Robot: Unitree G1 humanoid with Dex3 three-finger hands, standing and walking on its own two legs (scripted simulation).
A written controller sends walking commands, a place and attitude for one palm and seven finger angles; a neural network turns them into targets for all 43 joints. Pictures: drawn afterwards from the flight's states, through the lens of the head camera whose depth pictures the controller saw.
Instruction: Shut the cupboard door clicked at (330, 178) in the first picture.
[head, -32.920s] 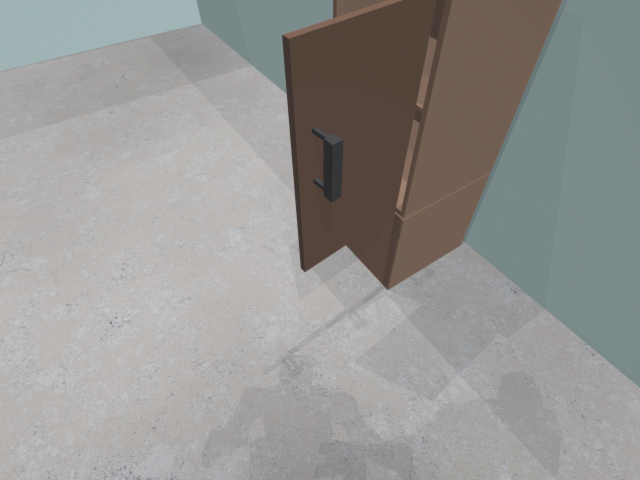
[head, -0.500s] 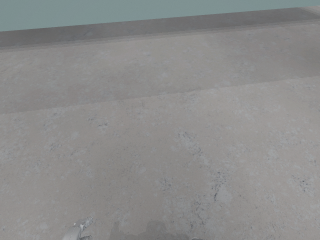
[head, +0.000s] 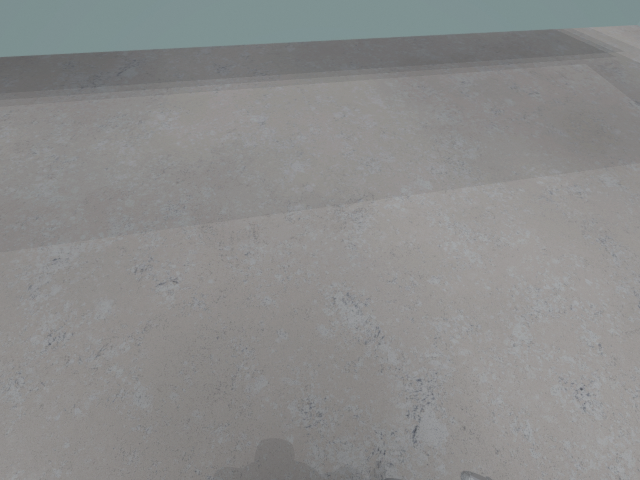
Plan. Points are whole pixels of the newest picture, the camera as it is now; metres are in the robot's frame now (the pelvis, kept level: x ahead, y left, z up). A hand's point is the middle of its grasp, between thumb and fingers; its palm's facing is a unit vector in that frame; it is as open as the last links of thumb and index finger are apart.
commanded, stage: turn to face it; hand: left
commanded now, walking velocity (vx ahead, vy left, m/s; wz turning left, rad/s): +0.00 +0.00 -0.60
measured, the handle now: out of the picture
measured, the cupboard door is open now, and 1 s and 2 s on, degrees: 53 53 53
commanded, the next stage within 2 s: none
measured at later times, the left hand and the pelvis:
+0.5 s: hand (211, 438) +0.19 +0.18 -0.17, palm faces -0.25 -0.94 -0.23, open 7.4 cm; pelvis +0.05 +0.00 -0.01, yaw -17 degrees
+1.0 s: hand (269, 391) +0.26 +0.10 -0.16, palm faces -0.55 -0.79 -0.27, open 7.4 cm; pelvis +0.06 -0.01 -0.01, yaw -35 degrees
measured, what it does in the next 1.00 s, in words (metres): steps on the spot, turning right: right foot, then left foot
